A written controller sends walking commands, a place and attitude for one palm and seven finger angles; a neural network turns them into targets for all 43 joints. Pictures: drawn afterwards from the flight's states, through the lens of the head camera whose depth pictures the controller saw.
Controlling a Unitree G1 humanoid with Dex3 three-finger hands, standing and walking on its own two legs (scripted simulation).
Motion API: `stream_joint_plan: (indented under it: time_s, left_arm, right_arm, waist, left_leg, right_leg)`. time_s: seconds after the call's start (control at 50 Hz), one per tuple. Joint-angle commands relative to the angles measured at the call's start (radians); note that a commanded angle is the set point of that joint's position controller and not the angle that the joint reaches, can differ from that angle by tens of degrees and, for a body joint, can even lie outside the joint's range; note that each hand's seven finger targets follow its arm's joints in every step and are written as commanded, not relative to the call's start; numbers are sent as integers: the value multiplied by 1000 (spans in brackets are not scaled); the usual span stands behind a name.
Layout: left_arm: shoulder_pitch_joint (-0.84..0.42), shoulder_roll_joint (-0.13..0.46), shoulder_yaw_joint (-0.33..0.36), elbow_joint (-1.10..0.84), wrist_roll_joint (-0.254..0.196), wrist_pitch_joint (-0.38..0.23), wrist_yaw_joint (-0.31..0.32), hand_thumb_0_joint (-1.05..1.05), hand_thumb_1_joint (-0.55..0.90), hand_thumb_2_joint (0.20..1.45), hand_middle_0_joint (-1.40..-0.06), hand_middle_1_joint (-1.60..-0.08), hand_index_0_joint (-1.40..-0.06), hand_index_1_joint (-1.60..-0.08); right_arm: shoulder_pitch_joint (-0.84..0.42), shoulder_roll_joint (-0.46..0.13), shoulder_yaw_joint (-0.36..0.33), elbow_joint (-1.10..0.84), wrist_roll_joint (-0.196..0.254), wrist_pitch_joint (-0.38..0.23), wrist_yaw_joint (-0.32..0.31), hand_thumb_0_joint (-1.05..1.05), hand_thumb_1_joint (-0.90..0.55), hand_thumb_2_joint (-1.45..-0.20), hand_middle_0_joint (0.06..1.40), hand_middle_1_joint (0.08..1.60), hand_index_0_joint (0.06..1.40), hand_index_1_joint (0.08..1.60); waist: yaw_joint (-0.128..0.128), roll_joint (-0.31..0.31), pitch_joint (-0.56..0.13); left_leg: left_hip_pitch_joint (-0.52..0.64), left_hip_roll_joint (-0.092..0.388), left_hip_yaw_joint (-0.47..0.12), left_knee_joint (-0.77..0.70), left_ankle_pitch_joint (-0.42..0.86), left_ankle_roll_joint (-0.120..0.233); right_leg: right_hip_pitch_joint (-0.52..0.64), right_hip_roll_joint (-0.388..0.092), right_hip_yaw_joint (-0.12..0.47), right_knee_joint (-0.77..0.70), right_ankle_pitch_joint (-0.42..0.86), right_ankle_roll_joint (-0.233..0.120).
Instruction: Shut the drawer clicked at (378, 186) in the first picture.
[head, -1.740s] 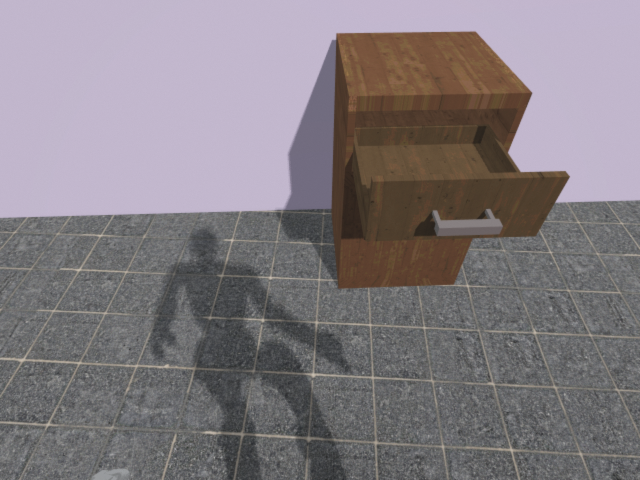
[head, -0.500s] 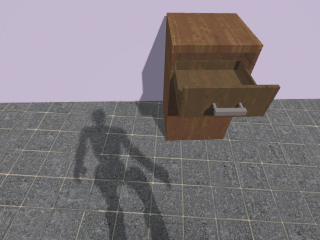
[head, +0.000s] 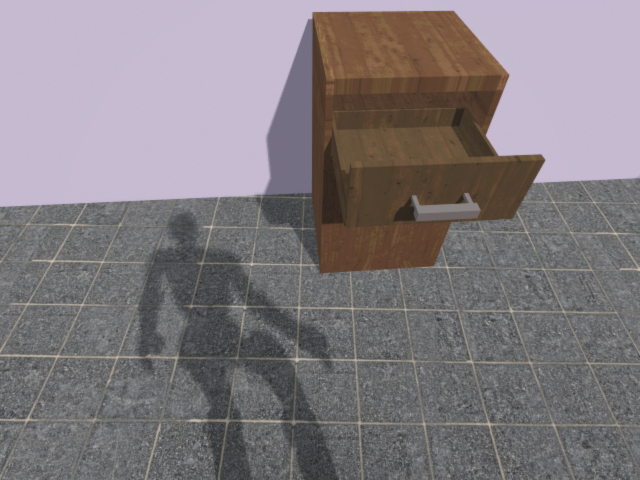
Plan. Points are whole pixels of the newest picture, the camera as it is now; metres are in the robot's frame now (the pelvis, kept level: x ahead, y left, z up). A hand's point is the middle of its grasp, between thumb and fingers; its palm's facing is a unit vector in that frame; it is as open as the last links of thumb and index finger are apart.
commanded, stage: walk to a spot facing it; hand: left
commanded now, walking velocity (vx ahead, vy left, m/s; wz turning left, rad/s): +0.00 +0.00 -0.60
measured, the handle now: (443, 205) +0.69 -0.22 -0.11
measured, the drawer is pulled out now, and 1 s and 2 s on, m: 0.29 0.29 0.29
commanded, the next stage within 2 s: none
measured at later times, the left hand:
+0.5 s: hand out of the picture +0.05 +0.15 -0.16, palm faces -0.19 -0.95 -0.27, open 7.4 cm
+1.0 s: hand (199, 477) +0.15 +0.19 -0.17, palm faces -0.47 -0.85 -0.22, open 7.4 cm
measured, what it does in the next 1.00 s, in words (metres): steps on the spot, turning right: left foot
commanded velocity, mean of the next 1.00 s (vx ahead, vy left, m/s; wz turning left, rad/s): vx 0.00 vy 0.00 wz -0.60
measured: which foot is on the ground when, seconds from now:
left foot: down 0.00-0.20, up 0.22-0.80, down 0.82-1.00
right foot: down 0.00-0.82, up 0.84-1.00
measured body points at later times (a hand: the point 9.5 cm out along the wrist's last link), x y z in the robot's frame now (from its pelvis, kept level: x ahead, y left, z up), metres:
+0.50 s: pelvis -0.02 -0.04 +0.00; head +0.02 -0.08 +0.45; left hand +0.06 +0.19 -0.14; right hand +0.01 -0.31 -0.15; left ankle +0.00 +0.14 -0.66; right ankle +0.00 -0.10 -0.74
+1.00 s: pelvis -0.02 +0.03 +0.00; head +0.02 +0.05 +0.45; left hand +0.18 +0.23 -0.15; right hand -0.08 -0.23 -0.12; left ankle +0.01 +0.12 -0.74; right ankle -0.10 -0.10 -0.65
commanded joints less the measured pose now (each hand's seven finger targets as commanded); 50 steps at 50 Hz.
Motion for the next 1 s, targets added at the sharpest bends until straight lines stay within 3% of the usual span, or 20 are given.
stream_joint_plan:
  time_s: [0.0, 0.08, 0.14, 0.16, 0.18, 0.2, 0.22, 0.24, 0.28, 0.34, 0.58, 0.7, 0.74, 0.76, 0.78, 0.8, 0.82, 0.84, 0.9, 0.98]
  left_arm:
    - [24, 108, 39, -107, 4, 2, -2, 0, 900, 900, -200, -300, -200, -300]
    - [53, 57, 51, -146, 5, 17, -10, 0, 900, 900, -200, -300, -200, -300]
    - [150, 45, 62, -140, 7, 11, -18, 0, 900, 900, -200, -300, -200, -300]
    - [212, 68, 74, -127, 12, 1, -15, 0, 900, 900, -200, -300, -200, -300]
    - [228, 179, 95, -134, 25, -18, 2, 0, 900, 900, -200, -300, -200, -300]
    - [242, 193, 94, -141, 9, -15, 13, 0, 900, 900, -200, -300, -200, -300]
    - [198, 163, 98, -154, 6, -14, 19, 0, 900, 900, -200, -300, -200, -300]
    - [157, 135, 99, -168, 4, -14, 21, 0, 900, 900, -200, -300, -200, -300]
    - [104, 93, 88, -189, 0, -22, 17, 0, 900, 900, -200, -300, -200, -300]
    - [146, 77, 93, -184, -1, -31, 17, 0, 900, 900, -200, -300, -200, -300]
    - [180, 86, 106, -198, 9, -14, 9, 0, 900, 900, -200, -300, -200, -300]
    - [108, 114, 112, -229, 14, -1, 7, 0, 900, 900, -200, -300, -200, -300]
    - [66, 115, 112, -240, 11, 4, 7, 0, 900, 900, -200, -300, -200, -300]
    - [45, 93, 109, -256, 7, 7, 4, 0, 900, 900, -200, -300, -200, -300]
    - [47, 37, 100, -271, 0, 8, -5, 0, 900, 900, -200, -300, -200, -300]
    - [52, 31, 101, -276, 6, 6, -13, 0, 900, 900, -200, -300, -200, -300]
    - [44, 77, 115, -270, 19, 4, -18, 0, 900, 900, -200, -300, -200, -300]
    - [100, 80, 121, -246, 22, 10, -20, 0, 900, 900, -200, -300, -200, -300]
    - [112, 44, 108, -216, 20, 26, -40, 0, 900, 900, -200, -300, -200, -300]
    - [27, 18, 89, -231, 9, 27, -42, 0, 900, 900, -200, -300, -200, -300]
  right_arm:
    - [55, -164, -54, -90, -4, -2, -19, 0, -900, -900, 200, 300, 200, 300]
    - [33, -165, -73, -135, -8, -6, -17, 0, -900, -900, 200, 300, 200, 300]
    - [-18, -151, -80, -165, -11, 1, -15, 0, -900, -900, 200, 300, 200, 300]
    - [-31, -127, -79, -175, -5, 9, -12, 0, -900, -900, 200, 300, 200, 300]
    - [8, -38, -65, -203, -1, 15, -6, 0, -900, -900, 200, 300, 200, 300]
    - [-26, -50, -65, -221, -2, 21, -9, 0, -900, -900, 200, 300, 200, 300]
    - [0, -65, -73, -205, 1, 24, -10, 0, -900, -900, 200, 300, 200, 300]
    - [-15, -57, -75, -200, -1, 24, -9, 0, -900, -900, 200, 300, 200, 300]
    - [3, -52, -75, -183, -6, 19, -6, 0, -900, -900, 200, 300, 200, 300]
    - [18, -27, -74, -178, -8, 20, -7, 0, -900, -900, 200, 300, 200, 300]
    - [-60, -24, -68, -239, -4, 16, -17, 0, -900, -900, 200, 300, 200, 300]
    - [12, -26, -69, -251, 11, 5, -22, 0, -900, -900, 200, 300, 200, 300]
    - [99, -33, -70, -237, 14, -3, -26, 0, -900, -900, 200, 300, 200, 300]
    - [151, -57, -75, -226, 12, -10, -33, 0, -900, -900, 200, 300, 200, 300]
    - [168, -129, -86, -234, 3, -17, -40, 0, -900, -900, 200, 300, 200, 300]
    - [101, -179, -94, -261, -2, -12, -39, 0, -900, -900, 200, 300, 200, 300]
    - [49, -158, -79, -288, -4, -9, -37, 0, -900, -900, 200, 300, 200, 300]
    - [-7, -104, -60, -301, -7, -11, -32, 0, -900, -900, 200, 300, 200, 300]
    - [-19, -73, -49, -293, -11, -20, -34, 0, -900, -900, 200, 300, 200, 300]
    - [136, -79, -53, -244, -10, -24, -35, 0, -900, -900, 200, 300, 200, 300]
  waist:
    - [-21, 80, -40]
    - [-5, 201, -27]
    - [49, 152, -40]
    - [84, 25, -41]
    - [66, -336, -31]
    - [71, -297, -26]
    - [38, -206, -36]
    - [31, -179, -12]
    - [3, -95, -21]
    - [10, -47, -100]
    - [46, -103, -101]
    - [21, -145, -126]
    - [-16, -146, -155]
    - [-42, -105, -162]
    - [-59, 113, -156]
    - [-28, 266, -75]
    - [-13, 160, -25]
    - [32, 157, -35]
    - [41, 151, -9]
    - [-20, 166, -9]
  left_leg:
    - [45, 196, -106, -45, 116, 56]
    - [10, 339, -132, -81, 275, 171]
    - [-91, 295, -15, 85, 228, 107]
    - [-169, 218, 47, 261, 85, 43]
    - [-388, 49, 111, 538, -297, -41]
    - [-399, 19, -29, 666, -374, -36]
    - [-388, 43, -84, 718, -298, -23]
    - [-400, 53, -82, 744, -255, -24]
    - [-403, 65, -101, 759, -148, -38]
    - [-397, 52, -91, 712, -106, -53]
    - [-348, 1, -109, 490, -161, -54]
    - [-165, -53, -118, 227, -176, -15]
    - [-2, -60, -109, 40, -77, -1]
    - [160, -11, -146, -61, -39, 26]
    - [259, 193, -360, -197, -140, 79]
    - [178, 399, -530, -228, -77, 144]
    - [16, 433, -504, -216, -7, 189]
    - [-62, 381, -438, -200, 21, 191]
    - [-66, 215, -163, -150, 176, 133]
    - [99, 236, -128, -99, 379, 154]
  right_leg:
    - [-131, -46, 46, 106, 167, -10]
    - [-181, -32, -61, 392, -258, 16]
    - [-26, -57, -87, 227, -122, 7]
    - [55, -80, -31, 47, 47, -2]
    - [105, -316, 383, -154, 234, -78]
    - [38, -382, 485, -192, 361, -151]
    - [29, -342, 410, -197, 229, -173]
    - [-6, -311, 412, -192, 182, -173]
    - [4, -256, 337, -167, 185, -168]
    - [93, -216, 295, -127, 271, -163]
    - [94, -171, 434, -140, 214, -177]
    - [23, -136, 498, -135, 237, -148]
    - [-55, -93, 469, -110, 162, -94]
    - [-189, -33, 418, -57, 44, -46]
    - [-360, 92, 268, 116, -146, 0]
    - [-473, 123, 90, 387, -317, 44]
    - [-431, 43, 62, 560, -284, 62]
    - [-376, 28, 57, 649, -225, 70]
    - [-378, 14, -1, 795, -108, 83]
    - [-448, -23, -38, 704, -121, 97]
